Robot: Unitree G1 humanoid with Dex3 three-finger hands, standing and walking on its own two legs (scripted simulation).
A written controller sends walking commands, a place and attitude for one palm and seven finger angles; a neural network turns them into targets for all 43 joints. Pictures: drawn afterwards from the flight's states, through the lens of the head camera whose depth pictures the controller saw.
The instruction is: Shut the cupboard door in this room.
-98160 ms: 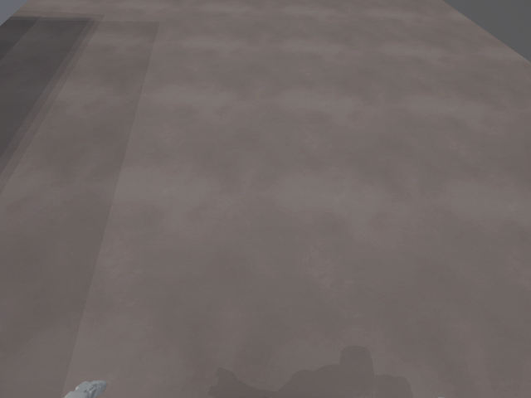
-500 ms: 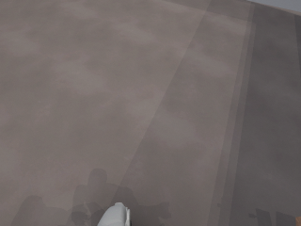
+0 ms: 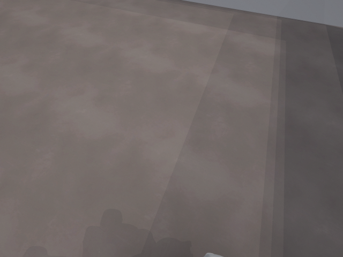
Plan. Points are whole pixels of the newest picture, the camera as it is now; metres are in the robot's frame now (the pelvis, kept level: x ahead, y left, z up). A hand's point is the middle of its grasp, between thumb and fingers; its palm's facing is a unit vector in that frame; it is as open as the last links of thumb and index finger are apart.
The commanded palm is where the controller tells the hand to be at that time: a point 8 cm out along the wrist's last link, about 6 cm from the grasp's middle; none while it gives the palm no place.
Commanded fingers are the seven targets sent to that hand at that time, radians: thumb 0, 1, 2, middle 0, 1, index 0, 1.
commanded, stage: turn to face it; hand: left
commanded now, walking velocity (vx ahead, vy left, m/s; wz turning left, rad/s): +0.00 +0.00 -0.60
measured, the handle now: out of the picture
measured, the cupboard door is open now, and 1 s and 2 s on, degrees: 15 15 15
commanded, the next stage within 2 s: none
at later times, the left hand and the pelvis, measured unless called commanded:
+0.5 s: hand (100, 230) +0.20 +0.22 -0.18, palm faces -0.23 -0.95 -0.22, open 7.4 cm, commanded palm none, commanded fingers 0.00 0.90 0.90 -0.20 -0.30 -0.20 -0.30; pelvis +0.06 +0.04 +0.00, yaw -17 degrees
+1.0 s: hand (133, 212) +0.25 +0.13 -0.16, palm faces -0.56 -0.79 -0.24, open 7.4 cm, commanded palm none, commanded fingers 0.00 0.90 0.90 -0.20 -0.30 -0.20 -0.30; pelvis +0.07 +0.02 +0.00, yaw -35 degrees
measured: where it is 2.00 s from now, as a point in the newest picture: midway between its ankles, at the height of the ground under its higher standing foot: outside the picture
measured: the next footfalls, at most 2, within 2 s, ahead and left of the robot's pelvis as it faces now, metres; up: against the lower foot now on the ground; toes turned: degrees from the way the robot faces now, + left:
right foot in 0.06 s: +0.06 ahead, -0.12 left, +0.00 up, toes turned -8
left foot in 0.42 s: +0.16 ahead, +0.14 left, +0.00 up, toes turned -12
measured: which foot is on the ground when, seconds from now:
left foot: down 0.00-0.08, up 0.10-0.40, down 0.42-0.78, up 0.80-1.00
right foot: up 0.00-0.04, down 0.06-0.42, up 0.44-0.76, down 0.78-1.00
